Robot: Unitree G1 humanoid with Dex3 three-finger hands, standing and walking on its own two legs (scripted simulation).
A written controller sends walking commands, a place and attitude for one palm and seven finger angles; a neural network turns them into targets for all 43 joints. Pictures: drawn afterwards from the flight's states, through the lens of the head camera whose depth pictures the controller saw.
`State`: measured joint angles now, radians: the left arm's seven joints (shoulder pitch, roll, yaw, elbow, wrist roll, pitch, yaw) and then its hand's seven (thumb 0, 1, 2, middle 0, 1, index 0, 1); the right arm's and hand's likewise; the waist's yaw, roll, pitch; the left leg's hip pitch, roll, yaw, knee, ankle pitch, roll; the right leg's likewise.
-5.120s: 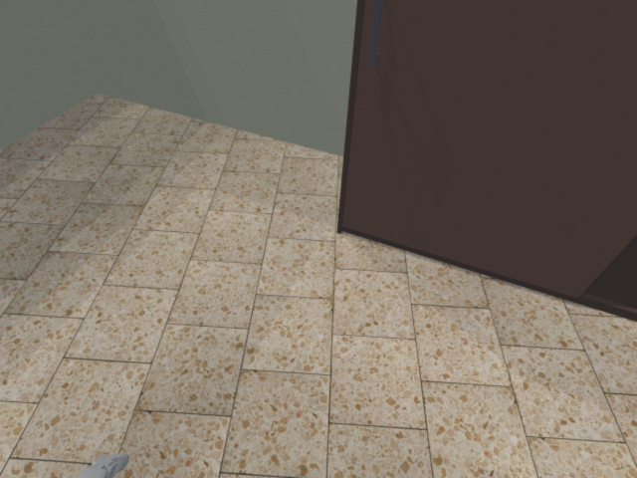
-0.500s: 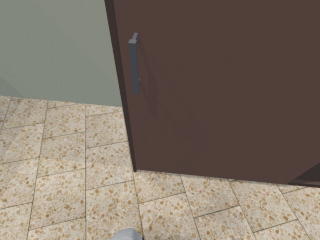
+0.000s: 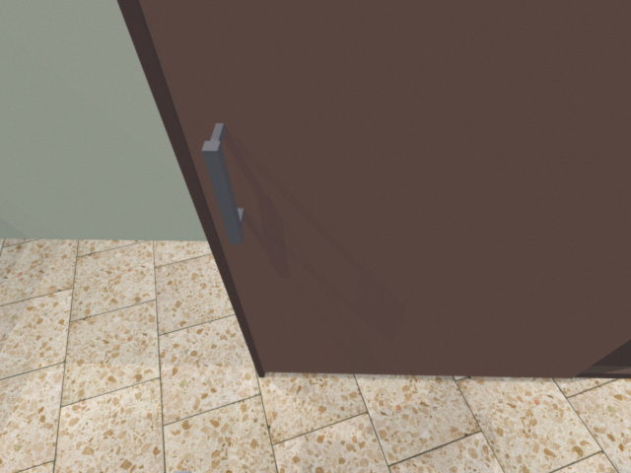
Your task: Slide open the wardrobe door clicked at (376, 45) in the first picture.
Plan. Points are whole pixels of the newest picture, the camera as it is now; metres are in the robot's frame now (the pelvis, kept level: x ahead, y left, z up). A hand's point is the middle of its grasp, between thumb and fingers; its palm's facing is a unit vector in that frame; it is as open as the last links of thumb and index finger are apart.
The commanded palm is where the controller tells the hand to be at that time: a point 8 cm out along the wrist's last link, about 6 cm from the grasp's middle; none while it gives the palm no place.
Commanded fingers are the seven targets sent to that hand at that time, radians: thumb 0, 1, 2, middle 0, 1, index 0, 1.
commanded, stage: come to a stop and stand still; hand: left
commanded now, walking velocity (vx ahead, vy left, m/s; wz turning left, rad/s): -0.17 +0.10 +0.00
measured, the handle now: (228, 188) +0.46 +0.14 +0.10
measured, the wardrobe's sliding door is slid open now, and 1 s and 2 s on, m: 0.00 0.00 0.00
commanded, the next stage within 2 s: look again from close up in 1.20 s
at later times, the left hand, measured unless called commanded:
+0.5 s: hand out of the picture -0.02 +0.25 -0.17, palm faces +0.02 -0.98 -0.17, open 7.4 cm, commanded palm none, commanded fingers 0.00 0.90 0.90 -0.20 -0.30 -0.20 -0.30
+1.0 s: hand out of the picture -0.05 +0.15 -0.16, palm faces +0.06 -0.98 -0.21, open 7.3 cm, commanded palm none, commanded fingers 0.00 0.90 0.90 -0.20 -0.30 -0.20 -0.30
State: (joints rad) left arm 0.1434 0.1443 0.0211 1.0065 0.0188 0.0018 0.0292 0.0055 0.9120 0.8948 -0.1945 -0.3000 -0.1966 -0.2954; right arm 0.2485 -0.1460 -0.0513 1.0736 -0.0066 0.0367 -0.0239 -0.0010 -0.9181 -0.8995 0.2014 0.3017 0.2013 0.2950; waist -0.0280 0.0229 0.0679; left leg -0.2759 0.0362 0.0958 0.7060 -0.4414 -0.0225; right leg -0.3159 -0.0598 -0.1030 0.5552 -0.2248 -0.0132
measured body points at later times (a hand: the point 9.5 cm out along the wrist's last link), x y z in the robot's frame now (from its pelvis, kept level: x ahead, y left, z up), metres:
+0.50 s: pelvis -0.04 +0.06 +0.02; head -0.02 +0.09 +0.46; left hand -0.02 +0.30 -0.16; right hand -0.02 -0.18 -0.12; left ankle -0.04 +0.14 -0.73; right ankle -0.10 -0.10 -0.67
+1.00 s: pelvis -0.07 -0.03 +0.01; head -0.07 -0.04 +0.46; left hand -0.05 +0.20 -0.15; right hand -0.10 -0.24 -0.16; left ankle -0.04 +0.13 -0.73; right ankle -0.08 -0.12 -0.73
